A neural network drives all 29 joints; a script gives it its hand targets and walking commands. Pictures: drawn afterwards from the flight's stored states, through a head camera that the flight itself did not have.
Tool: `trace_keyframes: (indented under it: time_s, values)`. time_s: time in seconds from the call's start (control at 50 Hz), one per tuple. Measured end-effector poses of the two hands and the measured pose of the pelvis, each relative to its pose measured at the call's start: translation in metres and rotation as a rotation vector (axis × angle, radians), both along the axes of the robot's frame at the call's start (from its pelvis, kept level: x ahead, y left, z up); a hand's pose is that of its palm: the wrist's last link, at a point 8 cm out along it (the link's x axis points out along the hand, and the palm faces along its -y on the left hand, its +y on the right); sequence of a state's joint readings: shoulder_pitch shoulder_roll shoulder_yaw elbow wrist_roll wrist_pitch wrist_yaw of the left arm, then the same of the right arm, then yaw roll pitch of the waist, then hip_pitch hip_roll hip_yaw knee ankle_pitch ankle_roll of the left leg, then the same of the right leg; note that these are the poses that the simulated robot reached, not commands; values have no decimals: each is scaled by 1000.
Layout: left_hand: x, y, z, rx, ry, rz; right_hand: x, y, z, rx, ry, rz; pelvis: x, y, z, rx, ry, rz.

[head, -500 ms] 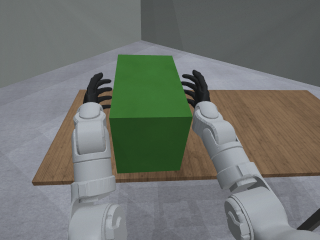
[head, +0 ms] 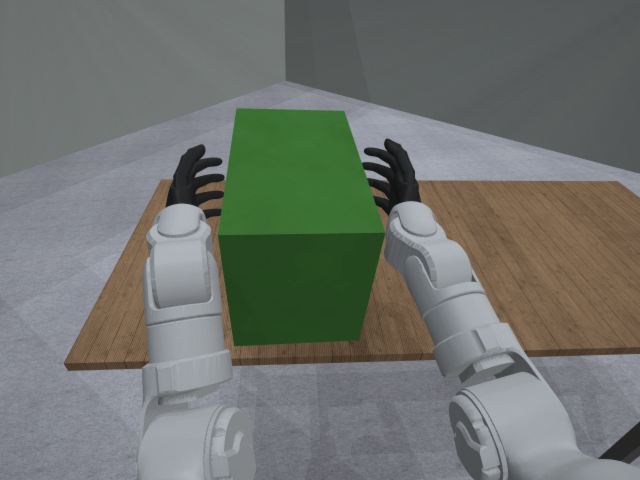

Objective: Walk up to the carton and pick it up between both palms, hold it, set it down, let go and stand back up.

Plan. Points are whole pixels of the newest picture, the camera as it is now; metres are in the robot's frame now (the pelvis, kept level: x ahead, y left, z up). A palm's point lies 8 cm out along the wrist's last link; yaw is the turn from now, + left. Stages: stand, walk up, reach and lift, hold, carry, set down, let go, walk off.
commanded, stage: hold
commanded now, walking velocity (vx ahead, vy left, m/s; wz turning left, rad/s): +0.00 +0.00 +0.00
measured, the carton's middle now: (294, 217) +0.42 +0.01 +0.17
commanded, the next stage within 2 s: none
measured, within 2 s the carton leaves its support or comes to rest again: neither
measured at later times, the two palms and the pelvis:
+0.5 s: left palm (189, 210) +0.36 +0.14 +0.22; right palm (402, 204) +0.37 -0.12 +0.22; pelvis +0.00 +0.00 +0.00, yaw +0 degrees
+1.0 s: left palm (184, 213) +0.35 +0.14 +0.22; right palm (399, 206) +0.36 -0.11 +0.22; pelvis +0.00 +0.00 +0.00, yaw +0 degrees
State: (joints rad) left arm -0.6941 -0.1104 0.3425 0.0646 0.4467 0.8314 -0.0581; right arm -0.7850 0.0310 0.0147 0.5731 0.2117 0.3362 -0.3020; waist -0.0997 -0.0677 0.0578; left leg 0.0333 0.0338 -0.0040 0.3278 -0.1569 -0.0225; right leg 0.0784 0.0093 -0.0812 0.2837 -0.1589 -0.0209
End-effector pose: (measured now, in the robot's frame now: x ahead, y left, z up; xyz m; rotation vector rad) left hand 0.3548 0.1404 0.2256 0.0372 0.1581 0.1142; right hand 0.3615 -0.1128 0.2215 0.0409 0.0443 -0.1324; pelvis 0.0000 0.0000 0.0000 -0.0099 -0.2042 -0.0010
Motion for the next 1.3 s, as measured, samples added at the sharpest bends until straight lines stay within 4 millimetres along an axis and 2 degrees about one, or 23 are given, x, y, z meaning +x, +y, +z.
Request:
trace_keyframes:
  time_s: [0.36, 0.6, 0.76, 0.98, 1.18, 1.3]
  values:
    - [3, 0, -2, 23, 21, -6, 2, 0, -7, 22, 20, -7, -2, 4, 0, 1, 8, -3]
    - [3, -3, -3, -4, 5, -1, 3, -3, -1, 0, 2, -1, 4, -1, 0, -1, -4, -1]
    - [1, 0, -7, -2, 26, 4, 2, 0, -8, 4, 24, 3, 3, -1, 0, 0, -9, 1]
    - [0, 2, -1, 4, 2, 1, 0, 2, -2, 2, 1, 1, 1, 2, 0, 0, -3, 1]
    - [-2, 0, -5, 3, 22, -10, -4, 0, -6, 12, 20, -11, -3, 3, -1, 0, -7, -4]
    - [-1, -1, -1, 14, 13, -4, -1, -1, -4, 20, 9, 1, -4, 2, 0, 0, 2, -2]
